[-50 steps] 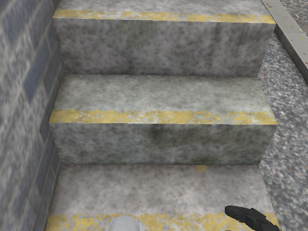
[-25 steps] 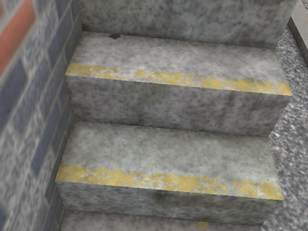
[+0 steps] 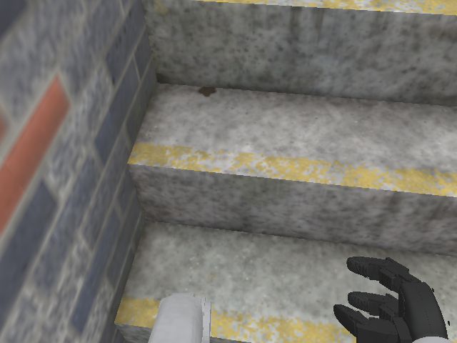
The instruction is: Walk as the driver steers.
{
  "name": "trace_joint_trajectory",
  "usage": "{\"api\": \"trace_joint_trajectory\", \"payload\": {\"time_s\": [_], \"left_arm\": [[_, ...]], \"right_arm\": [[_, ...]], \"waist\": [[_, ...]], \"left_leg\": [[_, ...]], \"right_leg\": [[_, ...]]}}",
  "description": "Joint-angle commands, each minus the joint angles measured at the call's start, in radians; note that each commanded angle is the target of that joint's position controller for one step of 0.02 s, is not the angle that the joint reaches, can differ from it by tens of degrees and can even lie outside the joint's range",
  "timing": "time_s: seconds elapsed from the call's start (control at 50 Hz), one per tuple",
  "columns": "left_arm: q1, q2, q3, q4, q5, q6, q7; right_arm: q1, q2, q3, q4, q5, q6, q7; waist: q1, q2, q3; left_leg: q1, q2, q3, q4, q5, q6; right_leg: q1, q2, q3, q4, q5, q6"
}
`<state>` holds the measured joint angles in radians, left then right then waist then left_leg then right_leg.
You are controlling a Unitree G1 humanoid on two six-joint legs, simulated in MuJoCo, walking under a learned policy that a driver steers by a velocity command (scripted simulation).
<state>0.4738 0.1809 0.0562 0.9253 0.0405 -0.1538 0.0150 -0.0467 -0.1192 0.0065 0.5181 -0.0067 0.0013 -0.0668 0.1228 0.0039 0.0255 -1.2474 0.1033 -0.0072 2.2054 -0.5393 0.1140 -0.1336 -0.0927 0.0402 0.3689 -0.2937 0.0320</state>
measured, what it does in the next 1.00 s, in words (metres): climbs: left foot 0.20 m higher, then right foot 0.20 m higher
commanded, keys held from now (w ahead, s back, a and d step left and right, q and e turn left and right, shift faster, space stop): w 1.00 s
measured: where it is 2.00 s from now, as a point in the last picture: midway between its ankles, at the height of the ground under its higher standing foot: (351, 20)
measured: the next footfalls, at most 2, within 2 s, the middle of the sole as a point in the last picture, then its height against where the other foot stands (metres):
left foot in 0.08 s outside the picture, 0.20 m higher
right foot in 0.66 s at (400, 308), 0.20 m higher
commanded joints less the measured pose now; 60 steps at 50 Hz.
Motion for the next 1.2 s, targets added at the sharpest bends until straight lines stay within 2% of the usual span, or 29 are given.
{"api": "trace_joint_trajectory", "payload": {"time_s": [0.02, 0.04, 0.06, 0.08, 0.1, 0.12, 0.14, 0.18, 0.22, 0.26, 0.32, 0.38, 0.42, 0.44, 0.5, 0.58, 0.62, 0.66, 0.68, 0.7, 0.72, 0.74, 0.76, 0.8, 0.82, 0.86, 0.94, 1.08, 1.2], "left_arm": [[0.008, 0.171, 0.041, -0.023, -0.024, 0.01, 0.009], [-0.069, 0.174, 0.037, -0.057, -0.062, 0.048, 0.01], [-0.024, 0.203, 0.046, -0.065, -0.065, 0.069, 0.012], [-0.155, 0.263, 0.068, -0.044, -0.095, 0.04, -0.009], [-0.275, 0.316, 0.093, -0.061, -0.119, 0.018, -0.026], [-0.362, 0.135, 0.074, -0.162, -0.138, 0.058, -0.065], [-0.253, 0.092, 0.067, -0.099, -0.051, 0.081, -0.076], [-0.199, 0.051, 0.043, -0.106, 0.038, 0.12, -0.091], [-0.227, 0.003, 0.009, -0.121, 0.063, 0.158, -0.079], [-0.223, -0.02, -0.005, -0.136, 0.039, 0.202, -0.075], [-0.29, -0.055, -0.015, -0.184, 0.022, 0.22, -0.054], [-0.248, -0.01, -0.006, -0.164, 0.005, 0.229, -0.057], [-0.377, -0.041, -0.016, -0.254, 0.013, 0.24, -0.036], [-0.395, -0.042, -0.018, -0.28, 0.012, 0.233, -0.036], [-0.554, -0.014, -0.015, -0.389, -0.002, 0.201, -0.048], [-0.571, -0.077, -0.063, -0.5, -0.028, 0.176, -0.085], [-0.563, -0.114, -0.108, -0.547, -0.05, 0.184, -0.104], [-0.228, -0.008, -0.032, -0.437, -0.047, 0.2, -0.063], [-0.034, 0.03, -0.009, -0.354, -0.031, 0.18, -0.069], [0.028, 0.168, 0.041, -0.352, 0.013, 0.16, -0.052], [0.049, 0.244, 0.086, -0.354, 0.001, 0.184, -0.027], [-0.082, 0.293, 0.083, -0.351, -0.069, 0.171, -0.017], [-0.23, 0.244, 0.052, -0.361, -0.068, 0.174, -0.009], [-0.299, 0.128, 0.024, -0.274, -0.043, 0.132, -0.022], [-0.33, 0.05, 0.001, -0.244, -0.03, 0.116, -0.04], [-0.282, 0.003, -0.014, -0.194, -0.013, 0.074, -0.042], [-0.188, 0.111, 0.032, -0.143, -0.021, 0.0, -0.04], [0.004, 0.128, 0.025, -0.07, 0.003, -0.011, -0.022], [-0.012, 0.192, 0.031, -0.08, -0.011, -0.02, -0.011]], "right_arm": [[-0.321, -0.036, 0.013, -0.244, 0.024, -0.018, 0.005], [-0.245, -0.018, 0.039, -0.236, 0.054, -0.007, -0.003], [0.011, -0.011, 0.013, -0.122, 0.077, -0.004, -0.022], [0.348, -0.114, -0.048, -0.003, 0.07, 0.003, -0.044], [0.617, -0.252, -0.088, 0.098, 0.027, 0.004, -0.032], [0.58, -0.373, -0.097, 0.118, -0.007, 0.002, -0.063], [0.474, -0.371, -0.099, 0.107, -0.02, -0.011, -0.07], [0.165, -0.323, -0.105, 0.157, 0.049, -0.036, -0.029], [0.127, -0.163, -0.063, 0.243, 0.047, -0.068, -0.014], [0.17, -0.118, -0.048, 0.309, 0.036, -0.093, -0.005], [0.303, -0.195, -0.075, 0.348, 0.041, -0.139, 0.011], [0.331, -0.182, -0.063, 0.315, 0.045, -0.14, 0.006], [0.397, -0.254, -0.078, 0.32, 0.04, -0.136, 0.007], [0.411, -0.272, -0.087, 0.316, 0.041, -0.13, 0.007], [0.502, -0.201, -0.071, 0.365, 0.014, -0.149, 0.002], [0.465, -0.249, -0.093, 0.392, 0.0, -0.123, -0.041], [0.4, -0.283, -0.102, 0.34, 0.042, -0.121, -0.037], [0.449, -0.319, -0.103, 0.369, 0.025, -0.135, 0.012], [0.441, -0.34, -0.099, 0.357, 0.036, -0.142, 0.046], [0.459, -0.294, -0.1, 0.297, 0.07, -0.129, 0.091], [0.375, -0.299, -0.129, 0.234, 0.066, -0.128, 0.126], [0.368, -0.19, -0.131, 0.236, 0.025, -0.126, 0.145], [0.32, -0.079, -0.109, 0.192, -0.002, -0.109, 0.133], [0.298, -0.042, -0.077, 0.149, -0.03, -0.074, 0.101], [0.362, -0.031, -0.067, 0.168, -0.027, -0.066, 0.087], [0.381, -0.053, -0.064, 0.181, -0.012, -0.049, 0.075], [0.324, -0.086, -0.081, 0.178, -0.004, -0.031, 0.051], [0.106, -0.027, -0.06, 0.063, 0.02, -0.019, 0.034], [0.006, -0.075, -0.053, -0.051, 0.022, 0.039, 0.057]], "waist": [[-0.013, -0.186, 0.067], [-0.076, -0.168, -0.009], [-0.129, -0.172, -0.188], [-0.313, -0.312, -0.415], [-0.458, -0.201, -0.48], [-0.386, 0.323, -0.494], [-0.311, 0.279, -0.518], [-0.07, 0.209, -0.345], [-0.025, 0.075, -0.141], [0.0, 0.046, -0.065], [-0.021, 0.085, 0.019], [-0.011, 0.075, 0.086], [-0.046, 0.128, 0.13], [-0.053, 0.117, 0.121], [-0.117, 0.228, 0.101], [-0.091, 0.254, 0.046], [-0.141, 0.292, -0.022], [-0.048, 0.23, -0.219], [0.073, 0.121, -0.345], [0.095, -0.243, -0.403], [0.136, -0.417, -0.466], [0.054, -0.436, -0.425], [-0.049, -0.441, -0.329], [-0.155, -0.253, 0.003], [-0.202, -0.24, 0.029], [-0.204, -0.157, 0.061], [-0.167, -0.098, 0.097], [-0.085, -0.051, 0.088], [-0.102, -0.147, 0.118]], "left_leg": [[0.027, 0.089, 0.064, -0.502, -0.057, 0.015], [0.513, 0.008, 0.164, -0.907, -0.181, 0.03], [0.824, -0.091, 0.147, -0.932, -0.076, 0.01], [1.089, -0.184, 0.119, -0.983, -0.012, -0.057], [1.218, -0.143, -0.129, -1.224, -0.03, -0.08], [1.277, 0.144, -0.821, -1.776, -0.125, -0.008], [1.18, 0.243, -1.124, -2.0, -0.291, 0.047], [0.913, 0.245, -0.925, -1.831, -0.468, 0.057], [0.719, 0.219, -0.587, -1.657, -0.298, 0.015], [0.71, 0.213, -0.399, -1.671, -0.119, -0.017], [0.851, 0.22, -0.224, -1.788, 0.082, -0.02], [0.76, 0.241, -0.064, -1.901, 0.158, -0.004], [0.931, 0.309, -0.078, -1.983, 0.161, 0.016], [0.981, 0.314, -0.053, -1.993, 0.135, 0.003], [1.131, 0.271, -0.021, -2.052, -0.044, 0.054], [1.141, 0.248, 0.083, -2.172, 0.027, -0.002], [0.91, 0.236, 0.177, -2.343, 0.279, 0.055], [1.119, 0.242, 0.222, -1.982, 1.219, 0.1], [1.087, 0.24, 0.176, -1.609, 1.473, 0.098], [0.827, 0.075, 0.144, -1.307, 0.92, 0.004], [0.702, -0.081, -0.018, -0.936, 0.426, -0.034], [0.633, -0.155, -0.219, -0.444, 0.432, -0.066], [0.542, -0.172, -0.298, -0.148, 0.51, -0.09], [0.375, -0.136, -0.162, -0.131, 0.563, -0.091], [0.374, -0.156, -0.146, -0.088, 0.581, -0.084], [0.341, -0.192, -0.133, -0.09, 0.604, -0.084], [0.199, -0.254, -0.127, -0.106, 0.619, -0.103], [-0.212, -0.284, -0.112, 0.374, 0.348, -0.084], [-0.082, -0.22, 0.03, 0.04, 0.259, -0.103]], "right_leg": [[-0.027, -0.152, 0.109, -0.379, 0.133, -0.2], [-0.261, -0.091, 0.027, -0.464, 0.504, -0.223], [-0.181, -0.095, 0.049, -0.302, 1.008, -0.241], [-0.077, -0.088, 0.022, -0.02, 1.547, -0.201], [-0.149, -0.022, 0.052, 0.395, 1.383, -0.121], [-0.489, 0.184, 0.094, 0.784, 0.534, -0.075], [-0.547, 0.241, 0.325, 1.24, 0.35, -0.065], [-0.62, 0.228, 0.274, 1.608, 0.447, -0.06], [-0.736, 0.235, 0.271, 1.675, 0.442, -0.082], [-0.793, 0.24, 0.256, 1.673, 0.365, -0.088], [-0.976, 0.216, 0.24, 1.67, 0.186, -0.107], [-0.916, 0.205, 0.165, 1.663, 0.145, -0.094], [-1.187, 0.175, 0.173, 1.893, 0.059, -0.104], [-1.242, 0.164, 0.185, 1.905, 0.047, -0.11], [-1.376, 0.1, 0.066, 1.933, -0.007, -0.112], [-1.215, -0.085, -0.028, 1.539, -0.02, -0.147], [-0.61, -0.065, -0.089, 1.028, -0.335, -0.193], [-0.313, 0.109, -0.213, 0.931, -0.451, -0.226], [-0.109, 0.157, -0.16, 0.767, -0.347, -0.251], [-0.082, -0.097, 0.393, 0.371, -0.739, -0.28], [-0.078, -0.206, 0.835, -0.044, -1.187, -0.211], [-0.204, -0.283, 1.014, -0.174, -1.284, -0.07], [-0.322, -0.277, 0.891, -0.131, -1.072, 0.019], [-0.528, -0.197, 0.49, 0.132, -0.864, -0.037], [-0.576, -0.176, 0.394, 0.193, -0.789, -0.055], [-0.555, -0.169, 0.307, 0.187, -0.64, -0.085], [-0.332, -0.211, 0.22, 0.034, -0.342, -0.059], [0.051, -0.277, 0.074, -0.082, -0.02, -0.139], [-0.011, -0.224, -0.073, -0.271, -0.031, -0.141]]}}
Keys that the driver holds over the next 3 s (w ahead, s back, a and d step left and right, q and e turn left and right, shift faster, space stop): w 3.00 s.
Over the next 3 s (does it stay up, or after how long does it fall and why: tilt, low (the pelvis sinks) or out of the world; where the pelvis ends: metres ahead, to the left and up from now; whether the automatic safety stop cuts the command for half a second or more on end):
stays up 1.22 -0.08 1.05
